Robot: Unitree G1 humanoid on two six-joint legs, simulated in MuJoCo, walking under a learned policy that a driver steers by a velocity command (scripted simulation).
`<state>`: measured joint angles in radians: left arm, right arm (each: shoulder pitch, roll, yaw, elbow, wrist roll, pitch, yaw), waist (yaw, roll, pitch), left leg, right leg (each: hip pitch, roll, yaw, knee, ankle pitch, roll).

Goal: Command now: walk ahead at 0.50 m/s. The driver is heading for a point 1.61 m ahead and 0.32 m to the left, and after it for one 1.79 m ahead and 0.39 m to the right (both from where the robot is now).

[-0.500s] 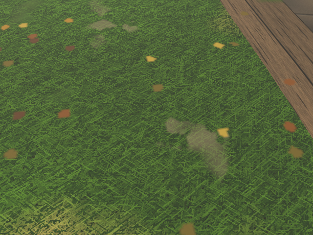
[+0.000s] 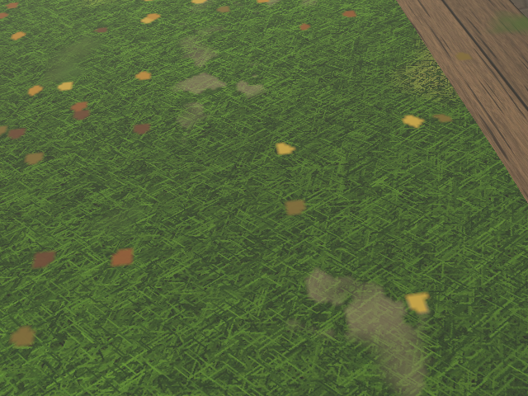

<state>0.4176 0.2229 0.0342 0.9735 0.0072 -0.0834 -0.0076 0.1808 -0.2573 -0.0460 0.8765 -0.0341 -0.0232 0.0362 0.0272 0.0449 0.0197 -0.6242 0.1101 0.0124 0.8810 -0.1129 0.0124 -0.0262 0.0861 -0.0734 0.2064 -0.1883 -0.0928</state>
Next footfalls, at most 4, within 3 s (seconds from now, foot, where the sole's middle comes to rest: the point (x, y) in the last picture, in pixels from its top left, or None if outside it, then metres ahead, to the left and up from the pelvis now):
0.22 left None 0.29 0.12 -0.78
0.78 right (318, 363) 0.59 -0.06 -0.78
1.34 left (246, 279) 0.84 0.13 -0.78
1.86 right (248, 190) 1.20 0.14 -0.78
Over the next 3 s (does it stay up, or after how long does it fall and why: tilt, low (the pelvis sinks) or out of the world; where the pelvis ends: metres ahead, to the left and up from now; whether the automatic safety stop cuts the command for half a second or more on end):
stays up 1.04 0.16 0.00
